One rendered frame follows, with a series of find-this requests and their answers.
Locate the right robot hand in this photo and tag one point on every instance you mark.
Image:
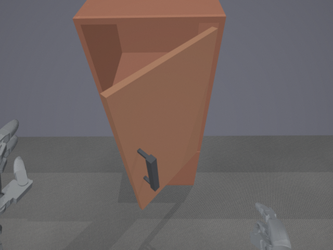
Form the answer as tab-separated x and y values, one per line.
273	233

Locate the cupboard door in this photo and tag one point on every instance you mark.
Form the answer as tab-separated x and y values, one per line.
159	109

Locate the handle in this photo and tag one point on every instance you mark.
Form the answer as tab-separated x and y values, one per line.
152	169

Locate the left robot hand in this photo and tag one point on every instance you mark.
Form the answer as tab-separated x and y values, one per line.
18	187

